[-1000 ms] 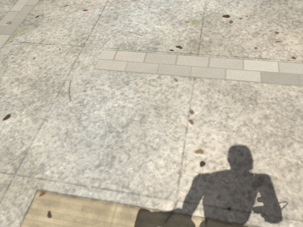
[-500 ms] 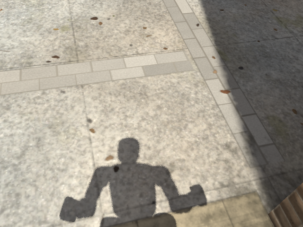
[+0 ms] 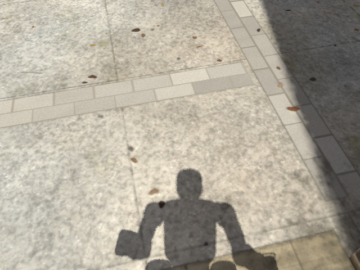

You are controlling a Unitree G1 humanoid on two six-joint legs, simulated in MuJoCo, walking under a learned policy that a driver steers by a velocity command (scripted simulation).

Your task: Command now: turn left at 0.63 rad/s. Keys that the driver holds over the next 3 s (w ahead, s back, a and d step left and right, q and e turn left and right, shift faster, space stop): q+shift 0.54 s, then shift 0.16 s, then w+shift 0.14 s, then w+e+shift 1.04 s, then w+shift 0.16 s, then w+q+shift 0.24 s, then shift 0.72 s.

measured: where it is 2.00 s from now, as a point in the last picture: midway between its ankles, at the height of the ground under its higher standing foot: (103, 189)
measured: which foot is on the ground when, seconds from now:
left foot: up 0.00-0.16, down 0.18-0.76, up 0.78-1.00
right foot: down 0.00-0.18, up 0.20-0.74, down 0.76-1.00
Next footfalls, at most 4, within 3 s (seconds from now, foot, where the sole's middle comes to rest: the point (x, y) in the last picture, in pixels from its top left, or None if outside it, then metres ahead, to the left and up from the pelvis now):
0.18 left None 0.02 0.12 -0.78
0.76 right None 0.17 0.00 -0.78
1.16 left None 0.18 0.31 -0.78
1.62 right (118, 230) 0.65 0.27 -0.78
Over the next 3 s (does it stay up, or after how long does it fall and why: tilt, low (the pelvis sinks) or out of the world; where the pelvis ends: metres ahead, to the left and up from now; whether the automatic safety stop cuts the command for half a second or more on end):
stays up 1.42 0.19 0.00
